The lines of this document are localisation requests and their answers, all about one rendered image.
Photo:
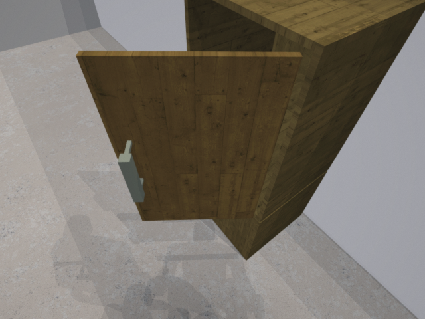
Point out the handle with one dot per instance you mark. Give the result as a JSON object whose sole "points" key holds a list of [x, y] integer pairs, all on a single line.
{"points": [[130, 174]]}

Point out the cupboard door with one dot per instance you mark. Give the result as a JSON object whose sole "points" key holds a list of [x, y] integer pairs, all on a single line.
{"points": [[203, 124]]}

